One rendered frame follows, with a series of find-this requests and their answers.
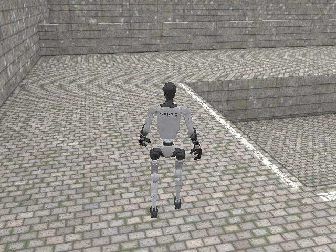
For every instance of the humanoid robot torso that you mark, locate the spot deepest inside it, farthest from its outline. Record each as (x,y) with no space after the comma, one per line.
(168,124)

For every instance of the robot left upper arm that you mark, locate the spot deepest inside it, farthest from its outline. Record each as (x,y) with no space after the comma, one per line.
(149,118)

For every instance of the right robot shin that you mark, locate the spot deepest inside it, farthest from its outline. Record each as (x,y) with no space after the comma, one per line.
(178,187)

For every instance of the robot right upper arm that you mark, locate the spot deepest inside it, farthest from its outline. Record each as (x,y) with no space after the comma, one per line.
(188,119)

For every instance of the robot right forearm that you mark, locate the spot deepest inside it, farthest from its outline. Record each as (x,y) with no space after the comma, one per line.
(195,140)

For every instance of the robot left hand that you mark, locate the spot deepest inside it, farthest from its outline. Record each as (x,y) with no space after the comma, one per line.
(143,144)

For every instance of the robot right hand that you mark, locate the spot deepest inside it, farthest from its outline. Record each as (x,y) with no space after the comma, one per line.
(198,151)

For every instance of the robot left forearm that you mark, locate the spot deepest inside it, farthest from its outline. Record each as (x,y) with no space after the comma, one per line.
(143,134)

